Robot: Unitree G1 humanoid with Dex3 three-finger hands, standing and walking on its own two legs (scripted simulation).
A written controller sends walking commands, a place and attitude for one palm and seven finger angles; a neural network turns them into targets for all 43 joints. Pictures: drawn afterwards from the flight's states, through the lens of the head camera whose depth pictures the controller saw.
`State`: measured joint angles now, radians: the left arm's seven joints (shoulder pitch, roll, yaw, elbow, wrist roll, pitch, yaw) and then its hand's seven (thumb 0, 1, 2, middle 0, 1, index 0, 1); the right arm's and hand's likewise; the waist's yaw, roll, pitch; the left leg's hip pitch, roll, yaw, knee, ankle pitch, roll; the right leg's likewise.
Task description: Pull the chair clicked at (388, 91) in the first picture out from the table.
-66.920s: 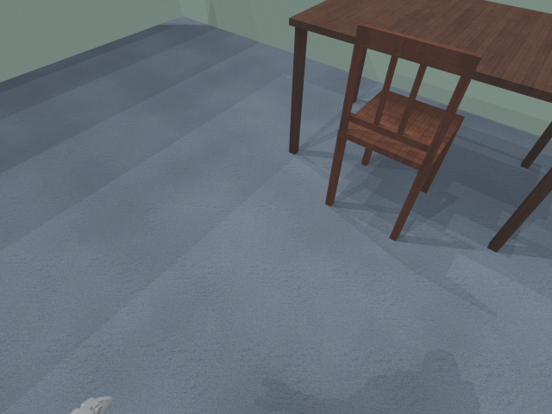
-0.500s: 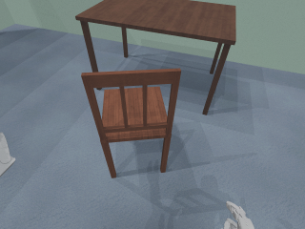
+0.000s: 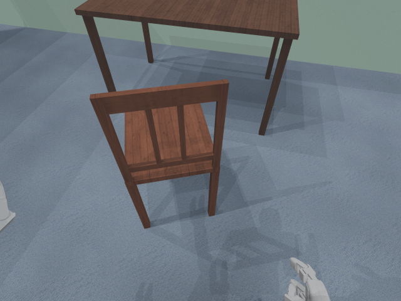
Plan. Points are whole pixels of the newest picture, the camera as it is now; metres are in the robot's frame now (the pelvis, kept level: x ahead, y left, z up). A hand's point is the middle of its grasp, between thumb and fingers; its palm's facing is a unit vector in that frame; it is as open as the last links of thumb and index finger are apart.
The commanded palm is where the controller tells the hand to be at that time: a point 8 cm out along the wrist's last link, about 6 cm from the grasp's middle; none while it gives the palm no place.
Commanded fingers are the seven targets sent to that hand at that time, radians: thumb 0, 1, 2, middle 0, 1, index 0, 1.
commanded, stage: stop stepping back and stand still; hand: left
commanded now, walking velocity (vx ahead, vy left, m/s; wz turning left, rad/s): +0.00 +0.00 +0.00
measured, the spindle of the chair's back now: (154, 137) +0.61 +0.17 -0.11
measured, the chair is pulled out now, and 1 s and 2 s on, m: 0.55 0.55 0.55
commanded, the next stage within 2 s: let the arm hang, fingers relaxed in 0.34 s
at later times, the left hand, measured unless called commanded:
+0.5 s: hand (43, 231) +0.21 +0.26 +0.09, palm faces +0.29 -0.79 -0.54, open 7.4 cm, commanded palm none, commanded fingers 0.00 0.90 0.90 -0.20 -0.30 -0.20 -0.30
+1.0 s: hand out of the picture -0.04 +0.19 -0.17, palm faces +0.04 -0.97 -0.24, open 7.2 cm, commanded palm none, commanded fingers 0.00 0.90 0.90 -0.20 -0.30 -0.20 -0.30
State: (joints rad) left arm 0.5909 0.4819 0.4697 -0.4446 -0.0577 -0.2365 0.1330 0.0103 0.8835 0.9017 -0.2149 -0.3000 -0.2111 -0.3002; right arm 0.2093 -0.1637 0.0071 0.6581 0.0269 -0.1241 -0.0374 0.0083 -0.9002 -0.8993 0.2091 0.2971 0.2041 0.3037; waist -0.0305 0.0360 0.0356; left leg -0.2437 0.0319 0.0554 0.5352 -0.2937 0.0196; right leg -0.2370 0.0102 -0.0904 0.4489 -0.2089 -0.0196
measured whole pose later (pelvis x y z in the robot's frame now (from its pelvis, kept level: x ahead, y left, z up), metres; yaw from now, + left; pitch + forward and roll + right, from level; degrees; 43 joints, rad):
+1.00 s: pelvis -0.02 +0.00 +0.00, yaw +2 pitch -2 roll +0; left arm 0.34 0.20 0.00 1.02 0.02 0.03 0.02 -0.01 0.93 0.90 -0.20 -0.30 -0.20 -0.30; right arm 0.35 -0.18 -0.01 1.01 -0.02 0.02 -0.02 0.00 -0.92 -0.90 0.20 0.30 0.20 0.30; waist 0.00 0.02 0.06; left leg -0.20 -0.01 0.03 0.45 -0.22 0.03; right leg -0.21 -0.03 -0.11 0.43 -0.19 -0.02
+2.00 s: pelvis -0.01 -0.02 +0.00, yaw +2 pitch -2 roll +0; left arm 0.32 0.10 -0.01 1.11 0.01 -0.01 0.04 0.00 0.90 0.90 -0.20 -0.30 -0.20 -0.30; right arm 0.36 -0.08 0.00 1.11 -0.01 -0.01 -0.04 0.00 -0.91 -0.90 0.20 0.30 0.20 0.30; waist 0.00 0.01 0.07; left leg -0.18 0.01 0.03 0.43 -0.23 0.00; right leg -0.20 -0.01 -0.11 0.44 -0.21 -0.04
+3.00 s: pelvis +0.00 -0.02 +0.00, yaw +2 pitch -2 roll +0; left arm 0.32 0.09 -0.01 1.11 0.01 -0.01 0.04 0.00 0.90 0.90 -0.20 -0.30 -0.20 -0.30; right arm 0.36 -0.08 0.00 1.12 -0.01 -0.01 -0.04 0.00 -0.91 -0.90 0.20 0.30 0.20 0.30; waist 0.00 0.01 0.07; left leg -0.16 0.01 0.03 0.43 -0.23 0.00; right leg -0.19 0.00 -0.12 0.43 -0.22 -0.05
